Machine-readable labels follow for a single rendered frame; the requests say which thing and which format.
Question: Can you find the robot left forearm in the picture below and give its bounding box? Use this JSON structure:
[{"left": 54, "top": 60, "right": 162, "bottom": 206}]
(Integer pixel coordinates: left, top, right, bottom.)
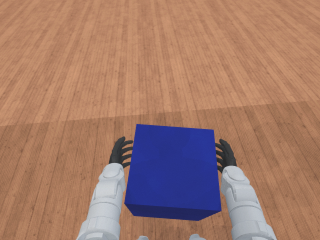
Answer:
[{"left": 76, "top": 163, "right": 126, "bottom": 240}]

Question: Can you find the carton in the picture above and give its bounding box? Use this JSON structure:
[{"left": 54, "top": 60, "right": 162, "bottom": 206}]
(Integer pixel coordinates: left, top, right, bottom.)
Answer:
[{"left": 124, "top": 124, "right": 222, "bottom": 221}]

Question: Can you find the robot right hand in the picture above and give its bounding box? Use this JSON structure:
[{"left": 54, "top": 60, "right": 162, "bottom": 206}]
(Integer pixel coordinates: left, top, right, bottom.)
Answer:
[{"left": 215, "top": 138, "right": 237, "bottom": 173}]

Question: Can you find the robot left hand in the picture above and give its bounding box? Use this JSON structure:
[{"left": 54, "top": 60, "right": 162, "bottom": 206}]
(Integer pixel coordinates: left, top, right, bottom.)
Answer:
[{"left": 108, "top": 136, "right": 134, "bottom": 168}]

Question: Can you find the robot right forearm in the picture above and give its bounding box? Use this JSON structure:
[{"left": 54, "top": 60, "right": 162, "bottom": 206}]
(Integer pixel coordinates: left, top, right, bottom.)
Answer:
[{"left": 220, "top": 165, "right": 277, "bottom": 240}]

